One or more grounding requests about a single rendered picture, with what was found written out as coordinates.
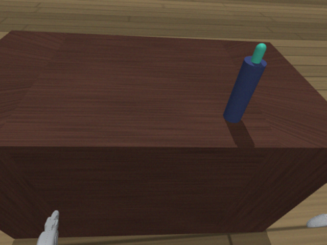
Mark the bottle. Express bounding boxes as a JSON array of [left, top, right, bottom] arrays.
[[223, 43, 267, 123]]

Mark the right robot hand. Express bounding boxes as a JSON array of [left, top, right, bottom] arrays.
[[306, 213, 327, 228]]

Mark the left robot hand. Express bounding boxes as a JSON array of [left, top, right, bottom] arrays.
[[37, 210, 59, 245]]

